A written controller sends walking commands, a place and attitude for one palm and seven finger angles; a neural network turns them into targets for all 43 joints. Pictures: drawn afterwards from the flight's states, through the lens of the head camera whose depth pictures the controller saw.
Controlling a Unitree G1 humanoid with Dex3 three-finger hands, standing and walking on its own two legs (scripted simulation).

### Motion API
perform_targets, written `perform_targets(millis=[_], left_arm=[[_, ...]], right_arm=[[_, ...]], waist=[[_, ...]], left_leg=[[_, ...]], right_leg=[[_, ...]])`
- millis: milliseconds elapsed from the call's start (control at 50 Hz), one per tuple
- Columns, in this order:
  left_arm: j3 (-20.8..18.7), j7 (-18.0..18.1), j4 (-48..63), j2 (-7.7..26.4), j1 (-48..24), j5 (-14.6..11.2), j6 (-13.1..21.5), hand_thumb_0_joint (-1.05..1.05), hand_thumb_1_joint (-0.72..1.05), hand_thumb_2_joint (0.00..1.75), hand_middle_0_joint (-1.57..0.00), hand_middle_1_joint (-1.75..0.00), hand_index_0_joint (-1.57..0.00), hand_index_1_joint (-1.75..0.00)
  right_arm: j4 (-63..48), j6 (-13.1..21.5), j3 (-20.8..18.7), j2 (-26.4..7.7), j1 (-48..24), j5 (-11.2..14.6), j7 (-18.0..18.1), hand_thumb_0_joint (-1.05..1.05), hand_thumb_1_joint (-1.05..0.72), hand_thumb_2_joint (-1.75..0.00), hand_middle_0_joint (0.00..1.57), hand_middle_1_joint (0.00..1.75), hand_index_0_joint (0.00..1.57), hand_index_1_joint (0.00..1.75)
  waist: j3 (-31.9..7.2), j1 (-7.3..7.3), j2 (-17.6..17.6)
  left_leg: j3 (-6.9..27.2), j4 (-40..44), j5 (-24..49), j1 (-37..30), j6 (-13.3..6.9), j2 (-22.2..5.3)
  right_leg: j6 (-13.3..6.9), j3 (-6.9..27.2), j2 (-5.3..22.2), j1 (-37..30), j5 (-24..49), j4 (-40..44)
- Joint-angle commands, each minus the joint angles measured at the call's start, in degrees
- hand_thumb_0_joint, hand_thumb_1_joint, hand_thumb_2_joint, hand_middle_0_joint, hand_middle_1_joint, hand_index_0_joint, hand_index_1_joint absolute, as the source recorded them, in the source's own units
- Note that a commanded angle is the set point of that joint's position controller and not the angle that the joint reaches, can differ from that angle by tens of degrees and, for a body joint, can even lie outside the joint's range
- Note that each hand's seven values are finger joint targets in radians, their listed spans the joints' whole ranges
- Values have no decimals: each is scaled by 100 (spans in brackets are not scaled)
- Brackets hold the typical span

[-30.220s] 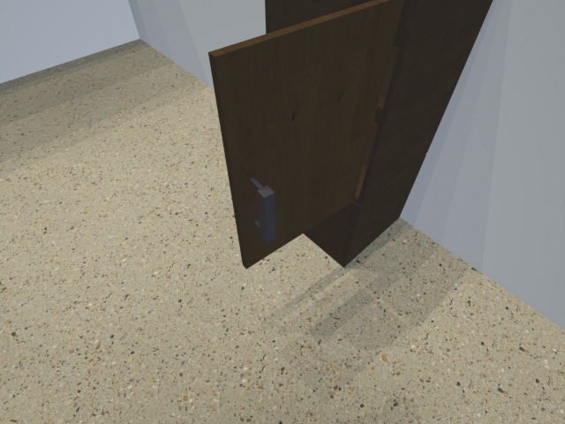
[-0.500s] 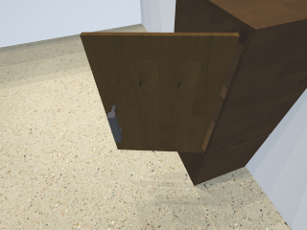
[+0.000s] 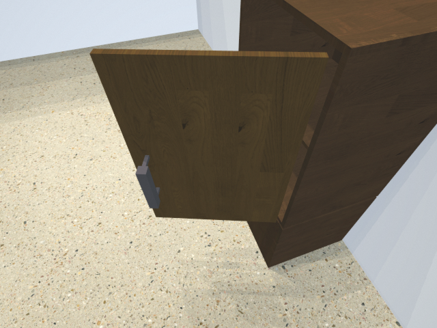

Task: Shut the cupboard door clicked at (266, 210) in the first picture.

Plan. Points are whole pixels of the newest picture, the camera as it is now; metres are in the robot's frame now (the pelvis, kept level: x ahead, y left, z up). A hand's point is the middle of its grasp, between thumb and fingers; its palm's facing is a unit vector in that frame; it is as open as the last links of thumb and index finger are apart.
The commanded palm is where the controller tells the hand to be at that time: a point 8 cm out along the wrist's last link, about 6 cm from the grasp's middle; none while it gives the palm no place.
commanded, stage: look again from close up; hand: left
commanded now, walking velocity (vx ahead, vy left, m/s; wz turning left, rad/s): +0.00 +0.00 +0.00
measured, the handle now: (150, 182) +0.48 +0.21 -0.10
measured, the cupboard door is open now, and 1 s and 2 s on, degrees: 68 68 68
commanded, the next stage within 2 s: raise the hand and make a fist in 0.02 s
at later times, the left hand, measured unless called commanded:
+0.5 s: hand out of the picture +0.13 +0.16 -0.08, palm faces -0.02 -1.00 -0.02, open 6.4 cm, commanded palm +0.10 +0.22 -0.07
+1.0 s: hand out of the picture +0.14 +0.19 -0.08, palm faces +0.00 -1.00 -0.04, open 4.0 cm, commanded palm +0.10 +0.24 -0.07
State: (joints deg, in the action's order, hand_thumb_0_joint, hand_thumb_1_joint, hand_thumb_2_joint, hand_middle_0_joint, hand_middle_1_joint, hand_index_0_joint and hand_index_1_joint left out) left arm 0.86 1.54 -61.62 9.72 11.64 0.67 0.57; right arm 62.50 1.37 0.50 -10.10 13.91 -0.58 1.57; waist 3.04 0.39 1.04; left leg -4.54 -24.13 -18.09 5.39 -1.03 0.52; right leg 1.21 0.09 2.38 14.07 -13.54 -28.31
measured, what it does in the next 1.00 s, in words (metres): lowers itself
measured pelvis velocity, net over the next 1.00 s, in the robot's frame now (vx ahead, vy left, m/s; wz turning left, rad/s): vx -0.07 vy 0.00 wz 0.07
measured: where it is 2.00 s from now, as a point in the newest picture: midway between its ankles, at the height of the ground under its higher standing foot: outside the picture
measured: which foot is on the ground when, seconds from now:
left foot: down 0.00-1.00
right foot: down 0.00-1.00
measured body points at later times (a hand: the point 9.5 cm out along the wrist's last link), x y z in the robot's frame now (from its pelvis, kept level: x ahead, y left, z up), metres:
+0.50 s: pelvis -0.06 -0.04 -0.10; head +0.00 -0.03 +0.35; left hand +0.12 +0.21 -0.07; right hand +0.19 -0.28 -0.13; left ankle -0.05 +0.10 -0.74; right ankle +0.02 -0.13 -0.74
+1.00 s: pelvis -0.07 +0.00 -0.12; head +0.00 +0.01 +0.33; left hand +0.13 +0.25 -0.07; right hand +0.10 -0.23 -0.20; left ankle -0.06 +0.10 -0.74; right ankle +0.02 -0.13 -0.74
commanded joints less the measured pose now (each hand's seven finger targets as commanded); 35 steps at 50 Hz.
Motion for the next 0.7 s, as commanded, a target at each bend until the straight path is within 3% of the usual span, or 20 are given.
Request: perform_targets(millis=[0, 80, 100, 120, 140, 160, 180, 200, 220, 240, 280, 340, 360, 400, 420, 460, 500, 560, 620, 680], left_arm=[[-181, 60, 212, 750, 304, -2, 86, 0, 90, 90, -20, -30, -20, -30], [-192, 58, 220, 783, 258, -6, 96, 0, 90, 90, -20, -30, -20, -30], [-226, 286, -54, 784, 925, 18, 149, 0, 90, 90, -20, -30, -20, -30], [-3052, 304, 9113, 4577, -4370, -749, 1838, 0, 90, 90, -20, -30, -20, -30], [-344, 308, 6705, 1030, 172, -700, 1198, 0, 90, 90, -22, -32, -22, -32], [-87, 241, 6903, -257, 1460, -1182, 517, 0, 90, 90, -24, -34, -24, -34], [-371, 255, 6278, 201, 661, -997, 625, 0, 90, 90, -25, -36, -25, -36], [-693, 90, 5869, 200, 759, -1064, 839, 0, 90, 90, -27, -38, -27, -38], [-993, -140, 5310, 336, 1211, -1078, 1189, 0, 90, 90, -29, -40, -29, -40], [-1090, -435, 4727, 139, 1680, -1174, 1648, 0, 90, 90, -31, -42, -31, -42], [-1081, -1191, 4376, -93, 2213, -1396, 2692, 0, 90, 90, -35, -46, -35, -46], [-1555, -2304, 4611, 611, 1829, -1577, 4112, 0, 90, 90, -40, -52, -40, -52], [-1815, -2619, 4541, 966, 1695, -1612, 4275, 0, 90, 90, -42, -54, -42, -54], [-1855, -2909, 5084, 1079, 1275, -1889, 4111, 0, 90, 90, -46, -58, -46, -58], [-1789, -2948, 5351, 1038, 971, -2041, 3961, 0, 90, 90, -47, -60, -47, -60], [-1903, -2834, 6380, 1306, 216, -2233, 3796, 0, 90, 90, -51, -64, -51, -64], [-1719, -2639, 7076, 1209, 147, -2203, 3721, 0, 90, 90, -55, -68, -55, -68], [-1256, -2428, 7732, 1108, -212, -1991, 3569, 0, 90, 90, -60, -74, -60, -74], [-1081, -2357, 7420, 1046, 90, -1808, 3134, 0, 90, 90, -66, -80, -66, -80], [-1225, -2320, 7166, 1118, 403, -1779, 2639, 0, 90, 90, -71, -86, -71, -86]], right_arm=[[-111, 70, -116, -599, 373, -17, 35, 0, -90, -90, 20, 30, 20, 30], [-83, 68, -116, -634, 329, -19, 39, 0, -90, -90, 20, 30, 20, 30], [-447, 86, -205, -767, -58, 59, -14, 0, -90, -90, 20, 30, 20, 30], [-1951, 1200, -529, -1882, 482, -2, 705, 0, -90, -90, 20, 30, 20, 30], [-2026, 1606, -134, -1056, -153, 428, 686, 0, -90, -90, 20, 30, 20, 30], [-2304, 1825, -105, -890, -487, 276, 476, 0, -90, -90, 20, 30, 20, 30], [-2133, 2001, -294, -877, -125, 283, 290, 0, -90, -90, 20, 30, 20, 30], [-2290, 2021, -495, -1008, -77, 195, 215, 0, -90, -90, 20, 30, 20, 30], [-2433, 2001, -546, -1063, -113, 111, 163, 0, -90, -90, 20, 30, 20, 30], [-2573, 1985, -580, -1015, -174, 83, 115, 0, -90, -90, 20, 30, 20, 30], [-2885, 2029, -620, -937, -277, 63, -32, 0, -90, -90, 20, 30, 20, 30], [-3367, 2088, -681, -1042, -501, 70, -153, 0, -90, -90, 20, 30, 20, 30], [-3463, 2056, -698, -1075, -483, 105, -168, 0, -90, -90, 20, 30, 20, 30], [-3935, 2016, -690, -1100, -690, 215, -122, 0, -90, -90, 20, 30, 20, 30], [-4122, 2003, -660, -1092, -764, 253, -75, 0, -90, -90, 20, 30, 20, 30], [-4312, 1964, -625, -1143, -707, 259, 36, 0, -90, -90, 20, 30, 20, 30], [-4325, 1927, -584, -1081, -540, 262, 132, 0, -90, -90, 20, 30, 20, 30], [-4238, 1862, -468, -1131, -422, 212, 255, 0, -90, -90, 20, 30, 20, 30], [-4152, 1802, -431, -1143, -374, 242, 314, 0, -90, -90, 20, 30, 20, 30], [-4179, 1723, -389, -1130, -400, 277, 330, 0, -90, -90, 20, 30, 20, 30]], waist=[[-216, -24, -297], [-200, -31, -223], [-387, -217, -772], [-2511, 460, -32], [-2991, 126, 2192], [-2474, -212, 2274], [-1000, 214, 853], [-259, 185, 191], [-110, 134, -674], [-85, 66, -1677], [-487, -182, -1727], [-1513, -293, -1195], [-1650, -338, -670], [-2141, -387, -401], [-2167, -348, -421], [-2330, -234, -156], [-2536, -123, 1], [-2385, 147, 165], [-2197, 176, 151], [-2351, 38, 63]], left_leg=[[470, 429, 1354, 304, -61, -641], [471, 437, 1399, 303, -41, -646], [264, -673, 1802, 647, 107, -830], [184, -1473, 3671, -1356, 66, -565], [675, -944, 3838, -929, 122, -235], [688, -718, 4859, -586, 337, -338], [710, -653, 3994, 346, 344, -363], [706, -982, 2942, 1295, 367, -210], [655, -1305, 2057, 2039, 259, -85], [608, -1603, 1338, 2661, 208, 6], [428, -2215, 637, 3373, 266, 161], [337, -3247, 65, 4399, 242, 230], [315, -3537, -35, 4615, 206, 199], [181, -3836, -450, 4952, 92, 254], [190, -3936, -821, 5129, 54, 260], [304, -4153, -958, 5200, -14, 161], [342, -4204, -958, 5047, -68, 103], [487, -4250, -998, 5027, -124, 28], [572, -4146, -1240, 5160, -94, 34], [639, -3994, -1200, 5182, -63, 59]], right_leg=[[-372, 450, 445, -487, 1740, 315], [-382, 434, 452, -543, 1818, 356], [-225, 441, 721, -752, 3731, 90], [-231, 170, 161, -992, 2821, -974], [-215, -331, -190, -146, 1592, -1797], [-234, -560, -93, 68, 597, -1491], [-201, -538, -98, 699, 597, -920], [-198, -599, -100, 973, 994, -677], [-198, -607, -50, 1191, 1153, -845], [-150, -581, -75, 1505, 801, -1070], [-187, -286, 22, 1759, 292, -1625], [-222, 348, 176, 1935, -15, -2400], [-302, 613, 242, 2044, -240, -2532], [-263, 866, 224, 2208, -1297, -2510], [-238, 971, 204, 2415, -2136, -2368], [-266, 1009, 118, 2655, -2717, -2440], [-231, 883, 48, 2710, -2691, -2484], [-256, 591, -86, 3129, -2480, -2755], [-223, 378, -122, 3332, -2542, -2795], [-222, 208, -122, 3228, -2424, -2886]])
